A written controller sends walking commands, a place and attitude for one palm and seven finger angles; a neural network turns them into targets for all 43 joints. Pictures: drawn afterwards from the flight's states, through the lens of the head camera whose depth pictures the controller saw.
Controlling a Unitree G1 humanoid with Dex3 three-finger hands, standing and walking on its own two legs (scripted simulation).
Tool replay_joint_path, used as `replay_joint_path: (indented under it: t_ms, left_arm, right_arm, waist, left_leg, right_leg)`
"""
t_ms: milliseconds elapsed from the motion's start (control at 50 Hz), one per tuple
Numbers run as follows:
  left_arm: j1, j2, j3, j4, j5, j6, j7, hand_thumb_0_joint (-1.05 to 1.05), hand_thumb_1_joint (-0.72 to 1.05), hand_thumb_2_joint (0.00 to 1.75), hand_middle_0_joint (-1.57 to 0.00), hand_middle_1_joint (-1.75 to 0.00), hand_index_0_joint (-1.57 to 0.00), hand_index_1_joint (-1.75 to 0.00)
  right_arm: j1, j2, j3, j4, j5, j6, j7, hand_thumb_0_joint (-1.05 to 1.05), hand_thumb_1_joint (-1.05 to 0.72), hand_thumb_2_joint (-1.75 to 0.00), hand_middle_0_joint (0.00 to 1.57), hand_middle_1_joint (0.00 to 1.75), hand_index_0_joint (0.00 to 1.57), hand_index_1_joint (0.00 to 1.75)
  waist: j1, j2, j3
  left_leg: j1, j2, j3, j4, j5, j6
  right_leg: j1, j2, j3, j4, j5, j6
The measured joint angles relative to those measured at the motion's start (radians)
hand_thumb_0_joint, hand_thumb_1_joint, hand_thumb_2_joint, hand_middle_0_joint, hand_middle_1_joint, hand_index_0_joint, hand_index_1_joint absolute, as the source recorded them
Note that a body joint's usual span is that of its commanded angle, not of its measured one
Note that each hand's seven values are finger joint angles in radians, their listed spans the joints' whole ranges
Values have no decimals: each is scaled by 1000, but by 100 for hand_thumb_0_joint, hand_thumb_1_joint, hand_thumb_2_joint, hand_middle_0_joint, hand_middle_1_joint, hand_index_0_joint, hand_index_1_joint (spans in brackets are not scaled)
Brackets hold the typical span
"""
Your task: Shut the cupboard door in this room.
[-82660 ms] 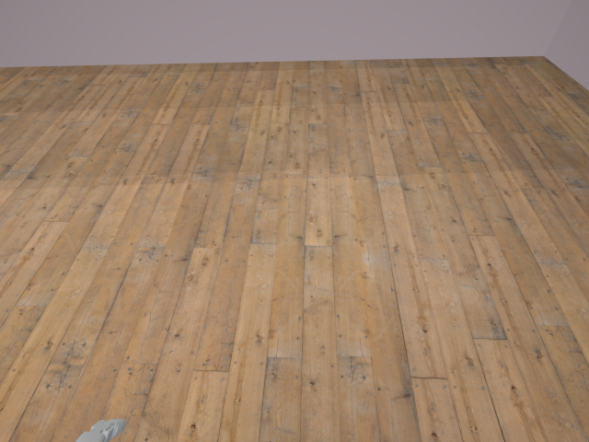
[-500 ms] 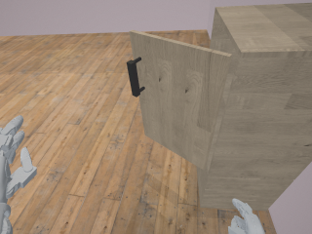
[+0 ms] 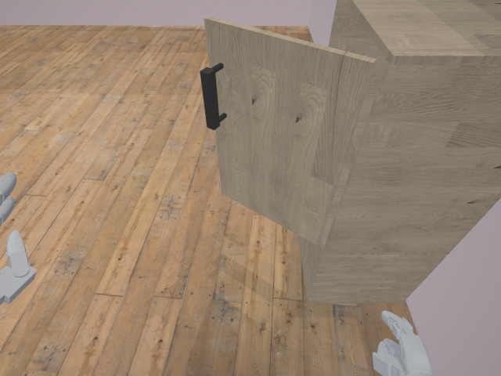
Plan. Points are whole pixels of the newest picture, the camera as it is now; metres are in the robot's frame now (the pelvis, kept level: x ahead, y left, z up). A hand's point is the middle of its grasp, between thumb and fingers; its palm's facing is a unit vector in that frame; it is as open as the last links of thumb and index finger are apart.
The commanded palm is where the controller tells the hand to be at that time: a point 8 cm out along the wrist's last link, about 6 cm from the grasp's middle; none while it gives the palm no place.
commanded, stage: step back with the hand held close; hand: left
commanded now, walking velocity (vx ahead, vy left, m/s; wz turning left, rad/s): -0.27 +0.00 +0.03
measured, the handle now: (216, 96) +0.73 +0.13 +0.07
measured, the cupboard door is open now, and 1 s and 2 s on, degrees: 55 55 55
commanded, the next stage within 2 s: stop stepping back and stand still in 0.58 s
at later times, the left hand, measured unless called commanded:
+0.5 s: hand out of the picture +0.09 +0.30 +0.17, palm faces +0.50 -0.76 -0.41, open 7.4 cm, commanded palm +0.01 +0.33 +0.18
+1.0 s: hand out of the picture -0.05 +0.34 +0.18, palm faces +0.48 -0.81 -0.34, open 7.4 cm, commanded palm -0.12 +0.38 +0.18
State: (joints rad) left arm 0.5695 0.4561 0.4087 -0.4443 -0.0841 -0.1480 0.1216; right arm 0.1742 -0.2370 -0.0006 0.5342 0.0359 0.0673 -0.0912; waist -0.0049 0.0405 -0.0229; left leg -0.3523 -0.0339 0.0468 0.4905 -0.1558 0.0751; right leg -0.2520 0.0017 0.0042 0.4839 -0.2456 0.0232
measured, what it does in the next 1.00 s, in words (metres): walks backwards: right foot, then left foot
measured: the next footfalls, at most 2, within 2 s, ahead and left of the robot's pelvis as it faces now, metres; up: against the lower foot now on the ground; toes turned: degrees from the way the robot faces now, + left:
right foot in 0.60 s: -0.11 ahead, -0.12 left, +0.00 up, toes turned +7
left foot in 0.76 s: -0.05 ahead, +0.11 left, +0.00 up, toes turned +6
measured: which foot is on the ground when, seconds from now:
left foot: down 0.00-0.64, up 0.66-0.74, down 0.76-1.00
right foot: down 0.00-0.44, up 0.46-0.58, down 0.60-0.78, up 0.80-1.00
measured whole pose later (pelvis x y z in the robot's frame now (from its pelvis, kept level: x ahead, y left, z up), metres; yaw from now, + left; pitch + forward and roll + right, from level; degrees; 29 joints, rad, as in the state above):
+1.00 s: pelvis -0.24 +0.07 +0.01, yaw +3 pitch +0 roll -5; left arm 0.51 0.40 0.41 -0.52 -0.06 -0.15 0.16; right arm 0.26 -0.16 0.02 0.61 0.00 -0.10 -0.05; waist -0.02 0.00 -0.03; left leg -0.38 -0.01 0.08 0.35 -0.16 -0.01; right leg -0.21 0.11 -0.06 0.61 -0.46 -0.03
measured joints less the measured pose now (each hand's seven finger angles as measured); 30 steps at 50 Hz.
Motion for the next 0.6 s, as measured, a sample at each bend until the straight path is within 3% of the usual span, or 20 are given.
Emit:
replay_joint_path:
  t_ms: [180,360,440,500,560,600]
  left_arm:
    - [-45,-36,18,-9,43,-50,3,1,89,90,-21,-30,-21,-30]
    - [-7,-41,4,-81,29,-92,27,1,89,90,-21,-30,-21,-30]
    - [-58,-38,-3,-50,35,-102,36,1,89,90,-21,-30,-21,-30]
    - [-113,-25,15,-9,44,-101,27,1,89,90,-21,-30,-21,-30]
    - [-123,6,42,-29,31,-100,15,1,89,90,-21,-30,-21,-30]
    - [-82,34,70,-75,14,-110,13,1,89,90,-21,-30,-21,-30]
  right_arm:
    - [41,4,5,12,-15,-57,0,1,-90,-90,20,30,20,30]
    - [46,17,8,75,-27,-94,15,1,-90,-90,20,30,20,30]
    - [37,17,8,90,-28,-103,5,1,-90,-90,20,30,20,30]
    - [25,22,3,78,-31,-116,0,1,-90,-90,20,30,20,30]
    - [25,33,-4,64,-32,-127,14,1,-90,-90,20,30,20,30]
    - [21,41,-2,55,-30,-133,27,1,-90,-90,20,30,20,30]
  waist:
    - [2,-4,13]
    - [28,-11,25]
    - [16,-7,23]
    - [-14,9,34]
    - [-29,5,27]
    - [-23,-21,11]
  left_leg:
    - [-101,-6,-26,64,17,12]
    - [-139,14,-15,93,-51,-30]
    - [-142,25,-10,84,1,-4]
    - [-157,38,-15,56,31,23]
    - [-190,51,1,11,76,14]
    - [-225,50,34,-8,93,-1]
  right_leg:
    - [-37,22,3,82,-54,-4]
    - [-63,26,-8,74,6,-4]
    - [-75,36,-6,92,-21,-2]
    - [-94,69,-1,184,-101,-17]
    - [-57,85,-16,206,-159,-39]
    - [-7,73,-20,134,-193,-57]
